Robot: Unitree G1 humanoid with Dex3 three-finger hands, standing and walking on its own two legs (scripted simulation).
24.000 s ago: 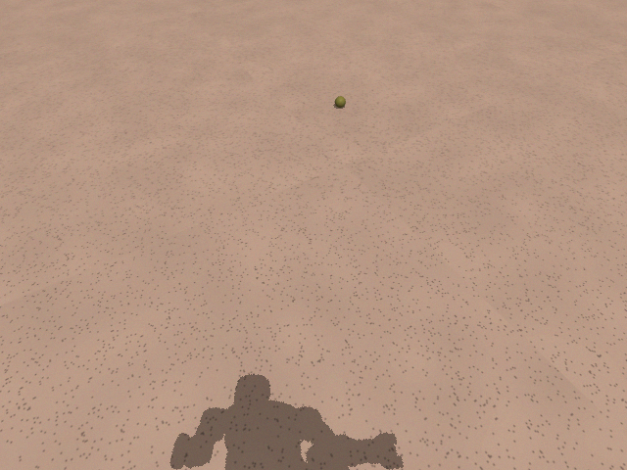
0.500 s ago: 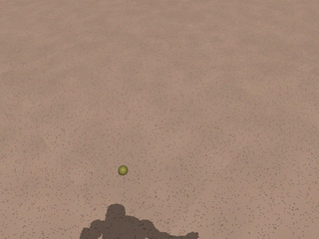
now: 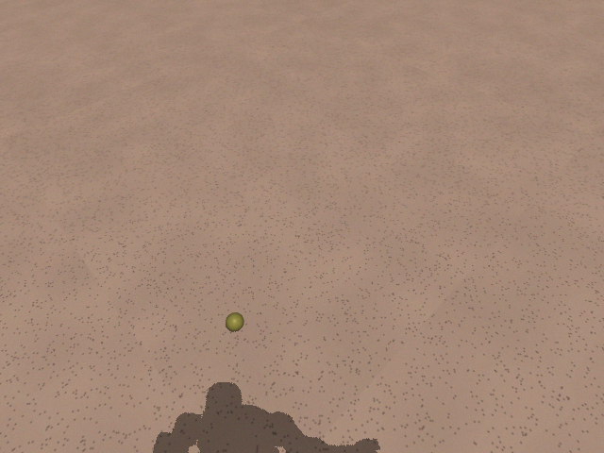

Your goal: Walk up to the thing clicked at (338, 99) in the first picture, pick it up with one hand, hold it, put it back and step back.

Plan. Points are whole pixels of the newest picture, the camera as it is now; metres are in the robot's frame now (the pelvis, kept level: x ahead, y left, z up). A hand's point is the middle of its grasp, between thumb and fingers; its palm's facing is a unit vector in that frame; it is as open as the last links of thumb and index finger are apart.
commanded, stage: walk up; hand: left
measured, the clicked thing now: (234, 321) +0.67 +0.29 -0.75
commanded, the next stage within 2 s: none
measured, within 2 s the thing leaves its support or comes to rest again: neither
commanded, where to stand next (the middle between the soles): +0.29 +0.04 m, yaw +1 degrees
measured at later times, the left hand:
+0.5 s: hand out of the picture +0.16 +0.37 -0.17, palm faces -0.06 -0.94 -0.32, open 7.4 cm
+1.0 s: hand (166, 312) +0.39 +0.29 -0.16, palm faces -0.12 -0.94 -0.32, open 7.4 cm
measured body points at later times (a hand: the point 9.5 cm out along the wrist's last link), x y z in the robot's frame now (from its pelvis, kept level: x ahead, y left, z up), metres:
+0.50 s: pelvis +0.11 +0.09 -0.01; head +0.11 +0.12 +0.44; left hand +0.16 +0.42 -0.14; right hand +0.10 -0.23 -0.11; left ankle +0.11 +0.19 -0.75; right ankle +0.14 -0.07 -0.68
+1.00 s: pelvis +0.24 +0.07 -0.02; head +0.29 +0.06 +0.43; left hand +0.40 +0.34 -0.13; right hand +0.30 -0.25 -0.14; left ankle +0.24 +0.21 -0.72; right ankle +0.29 -0.05 -0.75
